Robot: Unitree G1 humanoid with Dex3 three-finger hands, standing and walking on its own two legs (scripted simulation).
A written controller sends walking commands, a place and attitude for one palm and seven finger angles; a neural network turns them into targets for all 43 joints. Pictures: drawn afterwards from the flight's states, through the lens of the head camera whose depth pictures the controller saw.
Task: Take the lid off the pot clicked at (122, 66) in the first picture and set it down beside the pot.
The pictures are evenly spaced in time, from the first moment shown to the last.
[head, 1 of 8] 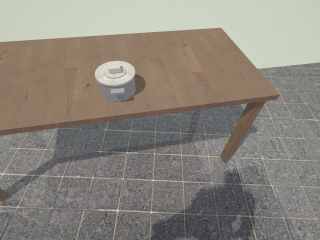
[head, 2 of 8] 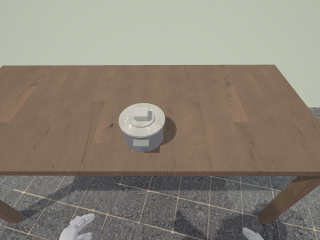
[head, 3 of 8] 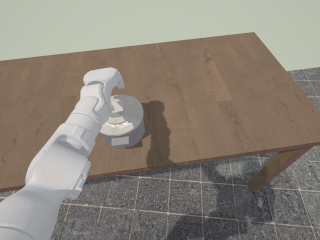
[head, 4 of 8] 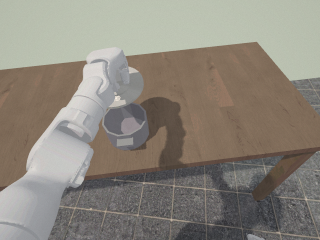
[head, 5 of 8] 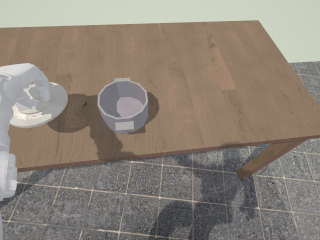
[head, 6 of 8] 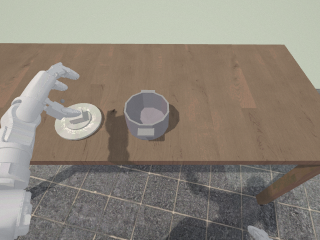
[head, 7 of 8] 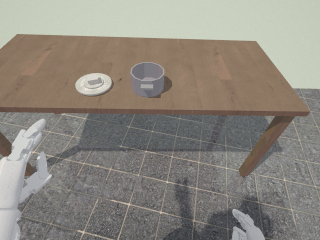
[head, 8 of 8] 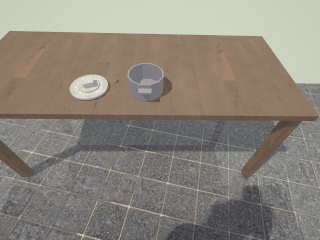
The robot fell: no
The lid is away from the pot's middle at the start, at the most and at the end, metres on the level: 0.00 0.25 0.25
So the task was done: yes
